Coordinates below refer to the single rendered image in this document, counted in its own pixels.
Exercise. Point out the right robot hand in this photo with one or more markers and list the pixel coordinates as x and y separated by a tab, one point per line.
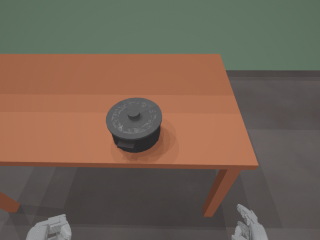
255	231

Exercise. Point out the left robot hand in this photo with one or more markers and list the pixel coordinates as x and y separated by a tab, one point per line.
57	224

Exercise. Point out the pot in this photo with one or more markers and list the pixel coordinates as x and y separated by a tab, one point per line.
137	146

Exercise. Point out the knob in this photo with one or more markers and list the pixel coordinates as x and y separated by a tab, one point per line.
133	113

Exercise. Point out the lid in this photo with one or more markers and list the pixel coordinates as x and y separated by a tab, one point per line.
123	127

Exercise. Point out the table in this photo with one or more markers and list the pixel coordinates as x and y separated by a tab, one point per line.
53	110

